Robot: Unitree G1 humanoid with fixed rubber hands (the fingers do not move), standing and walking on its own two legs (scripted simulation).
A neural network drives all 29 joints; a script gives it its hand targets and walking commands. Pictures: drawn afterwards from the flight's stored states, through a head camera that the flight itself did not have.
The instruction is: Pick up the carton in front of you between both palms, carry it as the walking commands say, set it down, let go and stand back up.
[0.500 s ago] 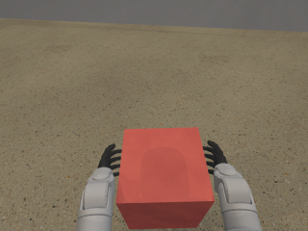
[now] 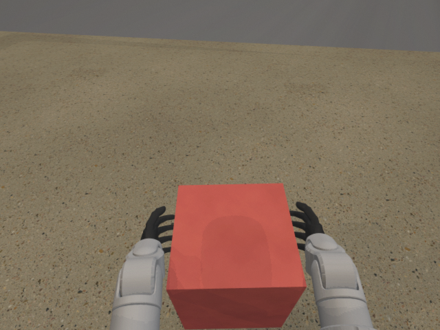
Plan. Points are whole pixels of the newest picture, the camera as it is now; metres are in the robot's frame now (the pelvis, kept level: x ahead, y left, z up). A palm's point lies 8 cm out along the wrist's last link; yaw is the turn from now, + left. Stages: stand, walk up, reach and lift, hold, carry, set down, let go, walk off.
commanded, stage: carry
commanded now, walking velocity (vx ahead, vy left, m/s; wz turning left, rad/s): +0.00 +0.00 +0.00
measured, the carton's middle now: (231, 259) +0.30 +0.00 -0.05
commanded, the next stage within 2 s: hold in 0.42 s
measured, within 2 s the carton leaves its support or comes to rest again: neither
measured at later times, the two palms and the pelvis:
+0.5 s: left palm (153, 252) +0.27 +0.14 +0.04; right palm (318, 248) +0.27 -0.15 +0.04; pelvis -0.01 +0.00 +0.00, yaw -3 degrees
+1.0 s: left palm (154, 245) +0.29 +0.14 +0.04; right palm (323, 262) +0.24 -0.15 +0.05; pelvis -0.02 +0.04 +0.01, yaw -10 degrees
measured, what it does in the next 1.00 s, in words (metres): stands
